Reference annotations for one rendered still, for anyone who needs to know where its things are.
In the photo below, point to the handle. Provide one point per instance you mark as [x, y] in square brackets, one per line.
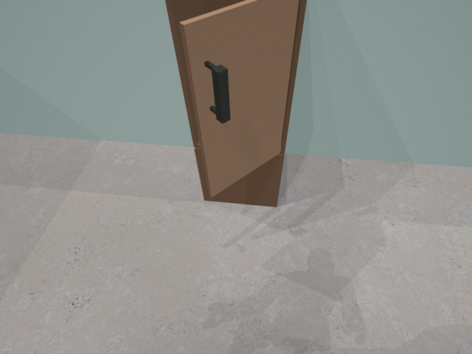
[221, 91]

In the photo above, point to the cupboard door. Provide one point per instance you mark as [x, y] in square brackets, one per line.
[254, 40]

